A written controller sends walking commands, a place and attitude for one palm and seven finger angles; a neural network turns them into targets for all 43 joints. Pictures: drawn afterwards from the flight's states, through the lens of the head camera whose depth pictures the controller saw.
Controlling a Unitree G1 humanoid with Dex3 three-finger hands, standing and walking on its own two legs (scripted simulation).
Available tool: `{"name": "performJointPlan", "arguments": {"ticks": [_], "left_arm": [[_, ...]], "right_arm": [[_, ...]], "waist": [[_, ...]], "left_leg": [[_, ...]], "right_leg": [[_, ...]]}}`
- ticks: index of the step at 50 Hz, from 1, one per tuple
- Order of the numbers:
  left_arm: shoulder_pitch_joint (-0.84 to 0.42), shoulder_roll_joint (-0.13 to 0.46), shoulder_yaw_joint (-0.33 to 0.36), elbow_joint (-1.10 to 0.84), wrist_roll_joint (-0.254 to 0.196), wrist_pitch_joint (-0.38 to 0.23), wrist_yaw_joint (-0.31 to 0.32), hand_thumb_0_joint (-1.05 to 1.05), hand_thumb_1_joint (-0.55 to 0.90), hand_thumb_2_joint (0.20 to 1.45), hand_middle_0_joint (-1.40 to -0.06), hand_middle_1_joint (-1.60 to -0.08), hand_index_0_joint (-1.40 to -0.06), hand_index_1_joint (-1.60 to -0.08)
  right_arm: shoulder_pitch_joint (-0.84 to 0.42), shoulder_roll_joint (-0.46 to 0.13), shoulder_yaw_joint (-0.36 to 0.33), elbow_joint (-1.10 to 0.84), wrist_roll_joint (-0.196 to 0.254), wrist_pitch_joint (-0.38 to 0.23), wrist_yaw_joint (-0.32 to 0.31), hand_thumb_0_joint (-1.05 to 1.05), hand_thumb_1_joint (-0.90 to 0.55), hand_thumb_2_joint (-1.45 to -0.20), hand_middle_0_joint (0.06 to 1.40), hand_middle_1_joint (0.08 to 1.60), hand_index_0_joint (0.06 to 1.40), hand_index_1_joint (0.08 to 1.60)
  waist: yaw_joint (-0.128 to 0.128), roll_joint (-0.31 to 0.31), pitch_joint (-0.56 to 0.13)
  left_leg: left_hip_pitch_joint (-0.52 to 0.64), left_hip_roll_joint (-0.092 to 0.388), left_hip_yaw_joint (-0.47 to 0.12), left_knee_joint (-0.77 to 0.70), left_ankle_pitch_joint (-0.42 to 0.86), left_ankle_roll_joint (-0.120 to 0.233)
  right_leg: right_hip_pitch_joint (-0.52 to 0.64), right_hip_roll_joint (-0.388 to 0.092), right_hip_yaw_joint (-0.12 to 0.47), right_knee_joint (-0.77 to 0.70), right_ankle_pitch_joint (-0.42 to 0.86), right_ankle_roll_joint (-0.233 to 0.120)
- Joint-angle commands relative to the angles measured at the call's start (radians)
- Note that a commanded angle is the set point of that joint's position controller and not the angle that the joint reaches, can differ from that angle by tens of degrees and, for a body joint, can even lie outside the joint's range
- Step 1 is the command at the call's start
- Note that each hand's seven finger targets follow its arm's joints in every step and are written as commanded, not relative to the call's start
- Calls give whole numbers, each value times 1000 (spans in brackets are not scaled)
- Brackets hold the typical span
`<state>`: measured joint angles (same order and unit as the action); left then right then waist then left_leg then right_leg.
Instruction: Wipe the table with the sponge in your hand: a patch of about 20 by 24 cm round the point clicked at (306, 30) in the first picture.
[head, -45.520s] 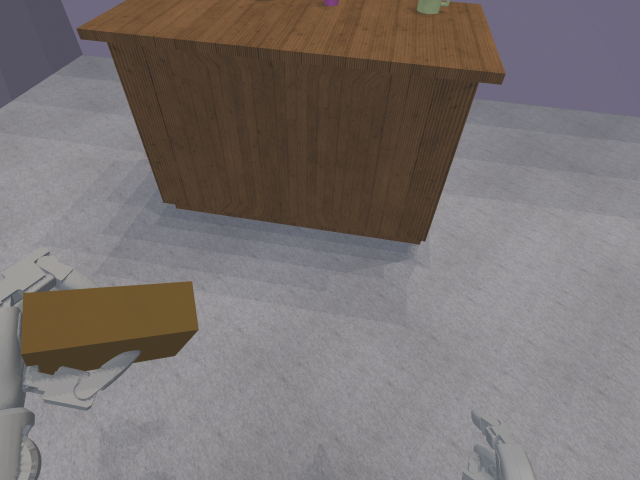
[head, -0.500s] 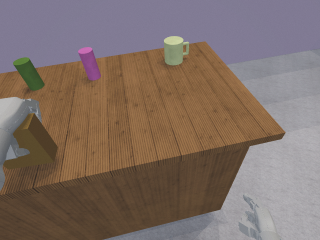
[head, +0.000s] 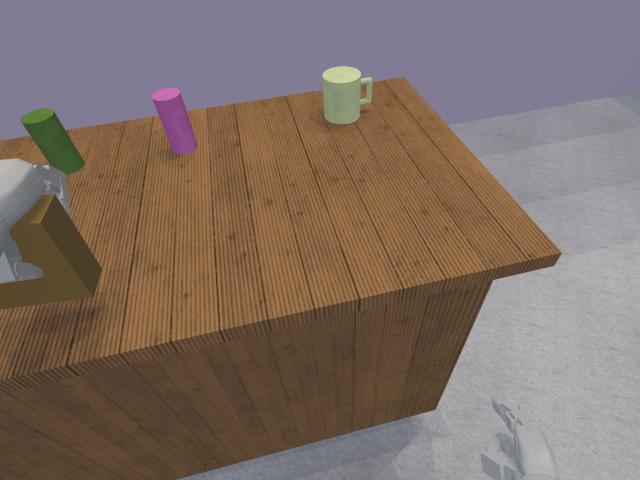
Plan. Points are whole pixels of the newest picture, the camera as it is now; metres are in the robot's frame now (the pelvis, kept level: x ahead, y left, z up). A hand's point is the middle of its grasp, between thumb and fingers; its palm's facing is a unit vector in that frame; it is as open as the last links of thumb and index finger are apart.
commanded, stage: lift the sponge slowly off the table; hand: left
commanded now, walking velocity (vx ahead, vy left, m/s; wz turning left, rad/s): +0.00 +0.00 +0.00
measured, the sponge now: (35, 267) +0.28 +0.39 +0.14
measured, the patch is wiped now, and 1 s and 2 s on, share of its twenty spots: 1.00 1.00 1.00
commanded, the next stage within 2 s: bring the sponge back beside the body in 0.42 s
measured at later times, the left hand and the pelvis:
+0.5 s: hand (22, 208) +0.30 +0.37 +0.21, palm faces +0.02 +0.03 -1.00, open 9.0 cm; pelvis +0.00 +0.02 +0.00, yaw +0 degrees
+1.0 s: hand (31, 241) +0.26 +0.33 +0.21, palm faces +0.11 +0.00 -0.99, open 9.0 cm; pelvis +0.01 +0.02 +0.00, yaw -1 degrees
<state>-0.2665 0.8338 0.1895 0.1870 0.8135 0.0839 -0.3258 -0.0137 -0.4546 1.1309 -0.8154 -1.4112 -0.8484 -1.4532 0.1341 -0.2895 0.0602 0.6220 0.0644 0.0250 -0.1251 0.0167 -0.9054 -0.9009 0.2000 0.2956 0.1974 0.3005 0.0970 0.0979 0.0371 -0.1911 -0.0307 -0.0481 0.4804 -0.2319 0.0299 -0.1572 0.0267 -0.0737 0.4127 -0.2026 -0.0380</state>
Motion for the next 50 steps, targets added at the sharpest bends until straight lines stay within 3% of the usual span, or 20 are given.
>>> {"name": "performJointPlan", "arguments": {"ticks": [1, 5, 7, 11, 13, 14, 15, 17, 19, 23, 26, 29, 35, 39, 40, 42, 45, 48, 49, 50], "left_arm": [[-357, 440, 245, -182, 14, -4, 69, 0, 100, 1300, -1200, -1600, -1200, -1600], [-280, 421, 254, -226, -11, 32, 71, 0, 100, 1300, -1200, -1600, -1200, -1600], [-258, 384, 223, -169, -25, 67, 59, 0, 100, 1300, -1200, -1600, -1200, -1600], [-333, 369, 165, -148, -12, 111, 26, 0, 100, 1300, -1200, -1600, -1200, -1600], [-385, 356, 133, -189, -2, 109, 10, 0, 100, 1300, -1200, -1600, -1200, -1600], [-423, 348, 116, -237, 10, 109, 4, 0, 100, 1300, -1200, -1600, -1200, -1600], [-458, 378, 131, -241, 21, 98, 3, 0, 100, 1300, -1200, -1600, -1200, -1600], [-450, 338, 99, -230, 27, 84, -5, 0, 100, 1300, -1200, -1600, -1200, -1600], [-457, 343, 107, -314, 31, 69, -4, 0, 100, 1300, -1200, -1600, -1200, -1600], [-427, 356, 153, -326, 11, 66, 23, 0, 100, 1300, -1200, -1600, -1200, -1600], [-380, 397, 220, -340, 3, 107, 55, 0, 100, 1300, -1200, -1600, -1200, -1600], [-268, 320, 196, -407, -25, 169, 65, 0, 100, 1300, -1200, -1600, -1200, -1600], [-154, 239, 115, -473, -34, 290, 26, 0, 100, 1300, -1200, -1600, -1200, -1600], [-178, 231, 86, -599, -8, 277, 7, 0, 100, 1300, -1200, -1600, -1200, -1600], [-210, 278, 115, -619, -3, 258, 14, 0, 100, 1300, -1200, -1600, -1200, -1600], [-189, 258, 110, -627, -7, 222, 27, 0, 100, 1300, -1200, -1600, -1200, -1600], [-239, 304, 162, -682, -4, 199, 73, 0, 100, 1300, -1200, -1600, -1200, -1600], [-187, 275, 165, -601, -19, 213, 106, 0, 100, 1300, -1200, -1600, -1200, -1600], [-189, 270, 176, -618, -23, 235, 115, 0, 100, 1300, -1200, -1600, -1200, -1600], [-181, 279, 184, -585, -32, 251, 125, 0, 100, 1300, -1200, -1600, -1200, -1600]], "right_arm": [[-154, -109, -44, -163, -6, -58, -10, 0, -900, -900, 200, 300, 200, 300], [-169, -109, -46, -178, -10, -50, 4, 0, -900, -900, 200, 300, 200, 300], [-166, -116, -46, -172, -5, -39, 8, 0, -900, -900, 200, 300, 200, 300], [-176, -122, -36, -172, 6, -34, 6, 0, -900, -900, 200, 300, 200, 300], [-181, -118, -34, -179, 9, -38, 3, 0, -900, -900, 200, 300, 200, 300], [-205, -108, -27, -192, 14, -50, 1, 0, -900, -900, 200, 300, 200, 300], [-168, -112, -28, -186, 6, -51, -4, 0, -900, -900, 200, 300, 200, 300], [-168, -107, -28, -180, 6, -54, -9, 0, -900, -900, 200, 300, 200, 300], [-195, -96, -24, -196, 11, -68, -5, 0, -900, -900, 200, 300, 200, 300], [-180, -96, -29, -178, 2, -63, 1, 0, -900, -900, 200, 300, 200, 300], [-199, -94, -28, -180, -5, -57, 12, 0, -900, -900, 200, 300, 200, 300], [-257, -83, -21, -202, 1, -56, 35, 0, -900, -900, 200, 300, 200, 300], [-258, -99, -14, -213, 5, -24, 49, 0, -900, -900, 200, 300, 200, 300], [-312, -75, 1, -236, 13, -44, 38, 0, -900, -900, 200, 300, 200, 300], [-264, -84, -1, -224, 1, -43, 29, 0, -900, -900, 200, 300, 200, 300], [-266, -77, -2, -218, -4, -52, 19, 0, -900, -900, 200, 300, 200, 300], [-265, -72, -1, -209, -12, -70, 8, 0, -900, -900, 200, 300, 200, 300], [-272, -72, -7, -183, -8, -64, 12, 0, -900, -900, 200, 300, 200, 300], [-322, -66, -3, -192, 3, -73, 16, 0, -900, -900, 200, 300, 200, 300], [-287, -81, -8, -178, -11, -62, 16, 0, -900, -900, 200, 300, 200, 300]], "waist": [[22, 53, -256], [40, 70, -285], [28, 0, -225], [9, -10, -205], [4, 9, -233], [-1, 65, -257], [5, 53, -285], [-3, 28, -264], [4, 74, -293], [26, 70, -278], [57, 44, -308], [73, 94, -319], [60, -3, -310], [46, 17, -309], [54, 22, -334], [53, 16, -307], [66, 70, -313], [70, 59, -254], [75, 86, -253], [83, 68, -273]], "left_leg": [[53, -5, -31, -62, 176, 9], [47, -3, -29, -53, 226, 3], [19, 4, -26, -61, 192, 0], [5, 8, -30, -78, 157, 0], [30, 8, -38, -93, 154, 5], [52, 12, -45, -93, 153, 7], [64, 7, -52, -91, 175, 10], [82, 13, -59, -101, 169, 10], [105, 21, -72, -101, 186, 7], [106, 27, -84, -123, 228, -8], [89, 23, -68, -106, 315, -18], [80, 30, -65, -99, 377, -31], [54, 30, -47, -105, 336, -20], [87, 35, -58, -100, 297, -3], [100, 27, -60, -101, 309, 0], [117, 26, -64, -101, 295, 0], [119, 25, -67, -107, 269, -1], [103, 26, -57, -112, 261, -16], [90, 24, -63, -106, 264, -18], [79, 21, -46, -102, 273, -21]], "right_leg": [[75, -36, 75, -72, 57, -49], [104, -40, 79, -49, 122, -51], [70, -36, 69, -60, 109, -40], [41, -34, 61, -63, 68, -34], [38, -30, 51, -65, 58, -34], [41, -27, 70, -65, 52, -40], [51, -33, 57, -59, 59, -44], [30, -26, 51, -69, 56, -44], [48, -21, 71, -63, 66, -53], [56, -20, 51, -61, 90, -54], [103, -23, 58, -47, 145, -58], [122, -19, 79, -37, 189, -61], [101, -22, 47, -31, 180, -37], [71, -11, 74, -36, 140, -44], [81, -20, 52, -30, 131, -42], [60, -16, 51, -40, 117, -43], [79, -17, 70, -38, 96, -54], [63, -13, 70, -62, 95, -52], [76, -2, 118, -63, 102, -66], [99, -19, 88, -53, 122, -59]]}}
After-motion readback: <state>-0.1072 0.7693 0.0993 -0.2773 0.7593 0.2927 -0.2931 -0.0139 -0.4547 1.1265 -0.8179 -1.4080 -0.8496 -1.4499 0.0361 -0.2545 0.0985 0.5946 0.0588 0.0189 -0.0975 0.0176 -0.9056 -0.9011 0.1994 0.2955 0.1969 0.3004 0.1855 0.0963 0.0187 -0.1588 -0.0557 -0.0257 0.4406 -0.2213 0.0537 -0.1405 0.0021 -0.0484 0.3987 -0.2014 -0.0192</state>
